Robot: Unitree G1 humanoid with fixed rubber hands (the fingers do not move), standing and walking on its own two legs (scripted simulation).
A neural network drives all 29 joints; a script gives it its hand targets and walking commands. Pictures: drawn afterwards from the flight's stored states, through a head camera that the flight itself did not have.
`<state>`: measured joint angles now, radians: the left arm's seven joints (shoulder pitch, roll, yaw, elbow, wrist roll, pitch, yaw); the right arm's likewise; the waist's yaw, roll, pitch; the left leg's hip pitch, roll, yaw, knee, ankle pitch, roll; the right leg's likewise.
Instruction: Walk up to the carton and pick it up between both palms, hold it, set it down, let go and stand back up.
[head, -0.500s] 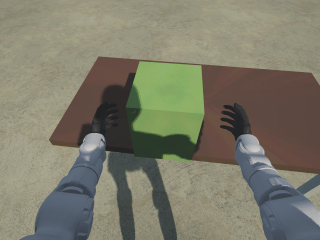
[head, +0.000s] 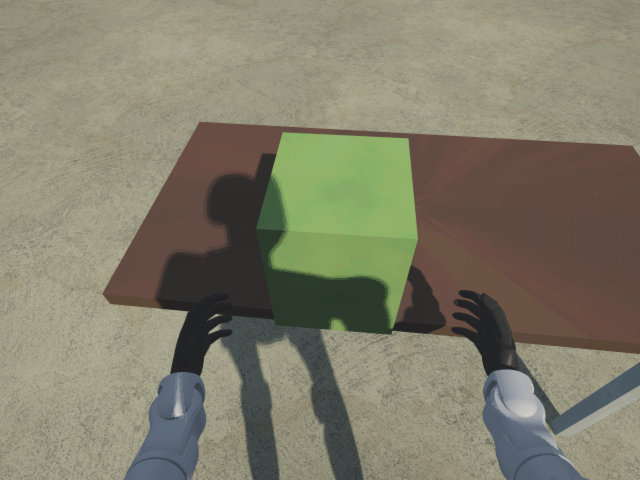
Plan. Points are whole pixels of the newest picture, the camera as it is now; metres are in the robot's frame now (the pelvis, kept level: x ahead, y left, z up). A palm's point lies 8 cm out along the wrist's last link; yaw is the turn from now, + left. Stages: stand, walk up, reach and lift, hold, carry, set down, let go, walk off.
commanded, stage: set down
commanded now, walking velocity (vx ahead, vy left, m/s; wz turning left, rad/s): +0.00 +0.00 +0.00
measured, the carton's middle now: (338, 236) +0.49 -0.01 -0.01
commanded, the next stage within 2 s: let go in 1.32 s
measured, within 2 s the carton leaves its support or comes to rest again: neither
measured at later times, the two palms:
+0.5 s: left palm (185, 407) +0.24 +0.20 -0.05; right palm (505, 406) +0.22 -0.21 -0.05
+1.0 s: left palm (166, 459) +0.18 +0.22 -0.06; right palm (517, 442) +0.18 -0.22 -0.06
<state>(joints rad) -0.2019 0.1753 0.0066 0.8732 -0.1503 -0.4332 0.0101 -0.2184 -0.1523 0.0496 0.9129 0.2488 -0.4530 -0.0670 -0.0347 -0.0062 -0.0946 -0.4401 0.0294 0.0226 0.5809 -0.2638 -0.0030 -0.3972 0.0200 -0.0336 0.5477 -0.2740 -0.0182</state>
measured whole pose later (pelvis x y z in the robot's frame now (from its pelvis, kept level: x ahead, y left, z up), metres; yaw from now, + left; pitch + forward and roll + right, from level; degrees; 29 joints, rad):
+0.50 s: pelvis +0.02 -0.01 +0.01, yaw +0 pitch +0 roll +0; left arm 0.03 0.19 -0.01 0.74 -0.12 -0.31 0.00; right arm -0.01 -0.14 0.05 0.91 0.15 -0.47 -0.03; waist -0.02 -0.02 0.01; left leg -0.24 0.02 0.02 0.51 -0.28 -0.01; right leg -0.21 0.02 -0.02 0.51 -0.30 -0.03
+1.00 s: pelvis +0.02 -0.01 +0.01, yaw +0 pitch -5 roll +0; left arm 0.19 0.22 -0.01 0.58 -0.03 0.01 -0.01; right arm 0.14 -0.13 0.00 0.79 0.03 -0.27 -0.02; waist 0.01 -0.03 0.05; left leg -0.07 0.02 0.03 0.39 -0.23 -0.01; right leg -0.04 0.02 -0.01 0.38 -0.25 -0.03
